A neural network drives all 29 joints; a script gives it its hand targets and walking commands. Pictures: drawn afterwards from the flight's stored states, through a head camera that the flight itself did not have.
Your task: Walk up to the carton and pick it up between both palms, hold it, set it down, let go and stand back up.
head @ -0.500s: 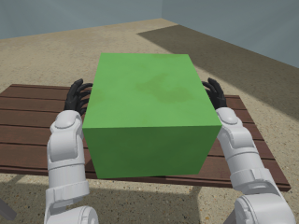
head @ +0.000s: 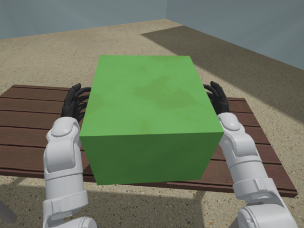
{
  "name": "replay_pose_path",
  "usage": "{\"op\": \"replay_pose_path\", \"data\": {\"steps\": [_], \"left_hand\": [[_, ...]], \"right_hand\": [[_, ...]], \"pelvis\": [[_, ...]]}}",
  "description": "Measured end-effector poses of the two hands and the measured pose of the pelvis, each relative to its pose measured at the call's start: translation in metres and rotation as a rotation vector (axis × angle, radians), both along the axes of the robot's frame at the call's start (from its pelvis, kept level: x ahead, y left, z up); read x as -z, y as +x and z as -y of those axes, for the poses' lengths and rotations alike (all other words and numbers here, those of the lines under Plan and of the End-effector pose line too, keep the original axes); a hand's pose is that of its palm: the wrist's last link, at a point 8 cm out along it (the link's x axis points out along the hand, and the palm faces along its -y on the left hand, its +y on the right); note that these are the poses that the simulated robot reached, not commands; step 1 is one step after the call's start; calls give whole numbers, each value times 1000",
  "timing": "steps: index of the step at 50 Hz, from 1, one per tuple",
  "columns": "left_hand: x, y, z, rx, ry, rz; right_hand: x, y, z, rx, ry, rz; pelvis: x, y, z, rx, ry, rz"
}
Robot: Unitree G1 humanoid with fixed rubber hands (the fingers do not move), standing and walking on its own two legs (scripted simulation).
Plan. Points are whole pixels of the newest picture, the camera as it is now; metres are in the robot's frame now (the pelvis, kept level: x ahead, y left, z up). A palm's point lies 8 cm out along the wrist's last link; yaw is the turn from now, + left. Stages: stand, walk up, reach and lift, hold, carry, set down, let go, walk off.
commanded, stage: hold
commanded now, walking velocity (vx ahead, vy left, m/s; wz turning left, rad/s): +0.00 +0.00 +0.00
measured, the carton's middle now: (147, 114) +0.40 +0.01 +0.14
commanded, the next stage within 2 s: none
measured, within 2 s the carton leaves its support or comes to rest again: neither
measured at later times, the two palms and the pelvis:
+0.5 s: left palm (77, 115) +0.35 +0.18 +0.19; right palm (223, 111) +0.36 -0.18 +0.18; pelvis +0.00 -0.01 +0.00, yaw -1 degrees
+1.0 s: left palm (72, 114) +0.35 +0.19 +0.20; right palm (221, 111) +0.35 -0.18 +0.19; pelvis -0.01 +0.00 +0.00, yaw +0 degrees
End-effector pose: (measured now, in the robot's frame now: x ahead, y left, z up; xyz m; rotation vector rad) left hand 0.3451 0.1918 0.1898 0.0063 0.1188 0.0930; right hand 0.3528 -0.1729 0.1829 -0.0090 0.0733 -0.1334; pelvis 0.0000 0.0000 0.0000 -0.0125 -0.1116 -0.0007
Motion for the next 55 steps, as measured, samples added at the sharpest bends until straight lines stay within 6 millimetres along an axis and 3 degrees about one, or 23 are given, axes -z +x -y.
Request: {"op": "replay_pose_path", "data": {"steps": [11,22,32,43,55], "left_hand": [[-10,4,6,11,12,0],[1,6,12,4,4,-24],[-8,6,9,-5,4,10],[1,0,3,7,1,-15],[-8,6,6,9,9,-9]], "right_hand": [[-6,-2,6,10,0,1],[2,3,12,2,-8,-21],[-8,6,9,-3,-10,14],[1,-2,3,6,-9,-11],[-3,1,6,8,-6,-5]], "pelvis": [[0,-3,-4,10,2,-4],[0,-4,3,11,2,-6],[0,1,7,2,2,-6],[0,-1,1,2,1,14],[0,-7,-4,8,3,-7]]}}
